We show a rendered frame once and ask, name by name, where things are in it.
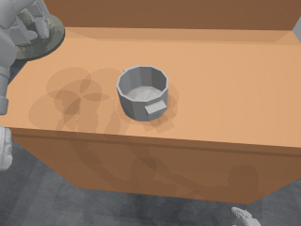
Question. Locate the left robot forearm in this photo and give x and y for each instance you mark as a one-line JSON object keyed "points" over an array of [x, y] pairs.
{"points": [[8, 51]]}

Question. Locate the pot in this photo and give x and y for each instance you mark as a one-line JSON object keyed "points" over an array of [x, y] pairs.
{"points": [[143, 92]]}

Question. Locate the robot left hand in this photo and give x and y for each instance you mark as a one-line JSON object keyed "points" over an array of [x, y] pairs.
{"points": [[18, 32]]}

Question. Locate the table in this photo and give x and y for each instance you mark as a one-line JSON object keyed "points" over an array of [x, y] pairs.
{"points": [[231, 131]]}

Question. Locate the knob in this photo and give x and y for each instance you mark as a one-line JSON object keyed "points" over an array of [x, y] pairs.
{"points": [[27, 21]]}

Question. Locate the left robot upper arm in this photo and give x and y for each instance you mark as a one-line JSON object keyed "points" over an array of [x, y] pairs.
{"points": [[5, 148]]}

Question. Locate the robot right hand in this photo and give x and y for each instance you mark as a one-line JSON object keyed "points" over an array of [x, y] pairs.
{"points": [[245, 217]]}

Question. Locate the lid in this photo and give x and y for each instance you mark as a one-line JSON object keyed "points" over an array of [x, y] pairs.
{"points": [[38, 47]]}

